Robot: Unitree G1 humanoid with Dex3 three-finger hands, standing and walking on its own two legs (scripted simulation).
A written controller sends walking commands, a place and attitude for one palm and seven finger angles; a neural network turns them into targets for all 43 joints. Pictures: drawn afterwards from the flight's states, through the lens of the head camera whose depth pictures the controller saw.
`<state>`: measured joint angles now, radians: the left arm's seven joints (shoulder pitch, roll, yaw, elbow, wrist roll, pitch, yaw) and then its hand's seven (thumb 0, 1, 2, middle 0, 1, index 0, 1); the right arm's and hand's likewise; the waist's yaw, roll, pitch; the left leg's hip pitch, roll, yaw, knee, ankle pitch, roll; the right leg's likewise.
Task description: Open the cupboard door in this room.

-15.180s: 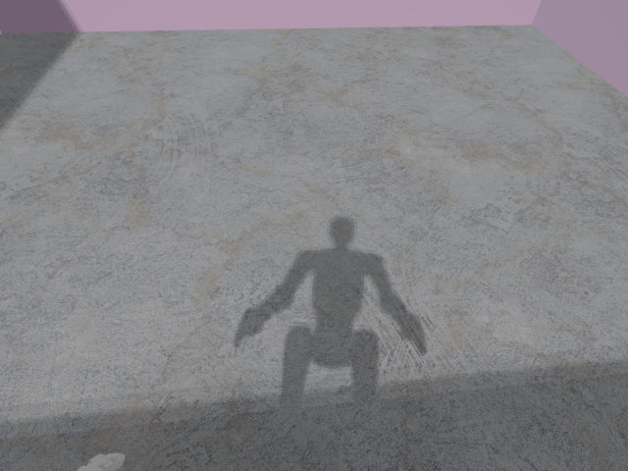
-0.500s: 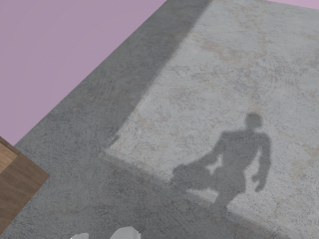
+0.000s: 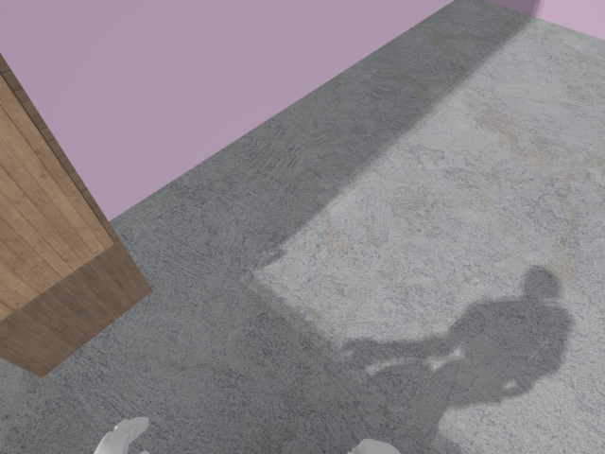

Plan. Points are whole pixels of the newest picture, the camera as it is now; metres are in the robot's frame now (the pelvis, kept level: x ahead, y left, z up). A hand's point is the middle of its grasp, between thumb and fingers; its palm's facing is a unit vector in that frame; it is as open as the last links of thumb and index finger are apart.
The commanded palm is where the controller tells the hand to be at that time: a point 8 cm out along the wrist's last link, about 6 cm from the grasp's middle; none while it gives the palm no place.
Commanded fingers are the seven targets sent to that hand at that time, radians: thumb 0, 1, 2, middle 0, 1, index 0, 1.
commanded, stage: turn to face it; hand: left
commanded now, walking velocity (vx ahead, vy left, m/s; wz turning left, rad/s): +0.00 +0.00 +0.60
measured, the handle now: out of the picture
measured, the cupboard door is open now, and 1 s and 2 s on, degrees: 0 0 0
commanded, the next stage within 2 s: take the last steps up to it in 1.28 s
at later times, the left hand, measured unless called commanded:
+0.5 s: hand out of the picture -0.04 +0.18 -0.17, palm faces +0.34 -0.90 -0.26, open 7.4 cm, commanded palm none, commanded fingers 0.00 0.90 0.90 -0.20 -0.30 -0.20 -0.30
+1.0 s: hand out of the picture -0.08 +0.23 -0.16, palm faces +0.58 -0.78 -0.25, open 7.4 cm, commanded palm none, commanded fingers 0.00 0.90 0.90 -0.20 -0.30 -0.20 -0.30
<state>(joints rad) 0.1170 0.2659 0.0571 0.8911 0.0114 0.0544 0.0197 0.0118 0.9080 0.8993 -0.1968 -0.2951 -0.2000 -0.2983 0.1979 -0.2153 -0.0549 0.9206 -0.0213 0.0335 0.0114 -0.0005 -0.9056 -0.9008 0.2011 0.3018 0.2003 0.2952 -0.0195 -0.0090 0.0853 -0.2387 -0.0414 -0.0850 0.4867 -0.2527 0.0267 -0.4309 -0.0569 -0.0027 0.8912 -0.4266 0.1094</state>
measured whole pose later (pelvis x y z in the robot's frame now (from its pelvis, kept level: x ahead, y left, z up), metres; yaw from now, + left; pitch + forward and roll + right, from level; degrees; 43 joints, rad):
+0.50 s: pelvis -0.02 -0.03 +0.00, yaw +20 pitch -1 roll +1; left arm 0.23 0.22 0.03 0.91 0.03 0.02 0.02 0.01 0.90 0.90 -0.20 -0.30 -0.21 -0.30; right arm 0.14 -0.27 -0.07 0.95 -0.01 0.08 0.03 0.00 -0.91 -0.90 0.19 0.30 0.19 0.29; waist 0.01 -0.01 0.10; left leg -0.36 0.05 0.05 0.83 -0.45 -0.06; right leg -0.22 -0.16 -0.28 0.55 -0.28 0.01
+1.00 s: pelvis -0.05 -0.01 +0.00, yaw +36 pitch +0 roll -2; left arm 0.12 0.25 0.06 0.90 0.01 0.06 0.02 0.01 0.91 0.90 -0.20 -0.30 -0.20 -0.30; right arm 0.22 -0.21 -0.05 0.93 -0.02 0.03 0.01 0.00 -0.91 -0.90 0.20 0.30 0.20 0.30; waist -0.03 -0.01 0.07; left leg -0.27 -0.07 -0.11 0.45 -0.18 0.06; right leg -0.41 -0.05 0.00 0.91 -0.43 0.10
